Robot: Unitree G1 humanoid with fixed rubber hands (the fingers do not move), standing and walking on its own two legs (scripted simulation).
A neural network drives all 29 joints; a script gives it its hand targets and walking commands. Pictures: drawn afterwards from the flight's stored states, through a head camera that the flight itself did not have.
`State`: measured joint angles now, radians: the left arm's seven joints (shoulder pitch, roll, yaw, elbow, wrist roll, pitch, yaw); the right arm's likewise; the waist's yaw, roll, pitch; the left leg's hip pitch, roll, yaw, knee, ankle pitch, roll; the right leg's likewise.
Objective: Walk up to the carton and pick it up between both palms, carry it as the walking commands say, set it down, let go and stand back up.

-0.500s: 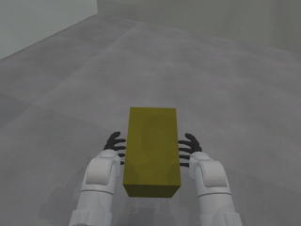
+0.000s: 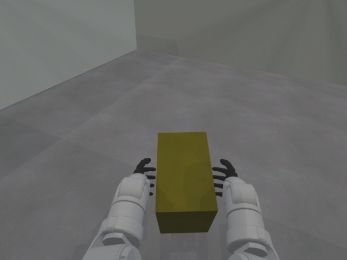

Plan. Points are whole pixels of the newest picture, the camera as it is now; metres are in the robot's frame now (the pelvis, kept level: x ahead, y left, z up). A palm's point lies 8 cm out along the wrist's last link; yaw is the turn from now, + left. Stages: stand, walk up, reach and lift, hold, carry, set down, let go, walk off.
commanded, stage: set down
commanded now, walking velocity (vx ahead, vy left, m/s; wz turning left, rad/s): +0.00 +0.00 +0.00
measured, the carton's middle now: (183, 183) +0.37 -0.07 -0.02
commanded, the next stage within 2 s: none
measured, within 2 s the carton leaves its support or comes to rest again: neither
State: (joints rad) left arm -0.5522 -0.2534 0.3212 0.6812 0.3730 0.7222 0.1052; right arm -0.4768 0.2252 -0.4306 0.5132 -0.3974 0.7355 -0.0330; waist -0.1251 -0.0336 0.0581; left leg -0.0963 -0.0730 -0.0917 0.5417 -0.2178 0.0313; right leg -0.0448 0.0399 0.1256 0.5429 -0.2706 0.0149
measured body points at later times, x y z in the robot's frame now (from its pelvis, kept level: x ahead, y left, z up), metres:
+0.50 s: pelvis -0.01 +0.01 -0.01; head +0.09 +0.03 +0.42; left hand +0.36 +0.06 -0.06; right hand +0.33 -0.16 -0.05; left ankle +0.07 +0.10 -0.73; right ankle +0.04 -0.14 -0.73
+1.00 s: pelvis +0.01 +0.01 -0.06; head +0.19 +0.00 +0.35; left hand +0.39 +0.05 -0.15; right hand +0.36 -0.18 -0.14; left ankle +0.07 +0.10 -0.73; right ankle +0.04 -0.14 -0.73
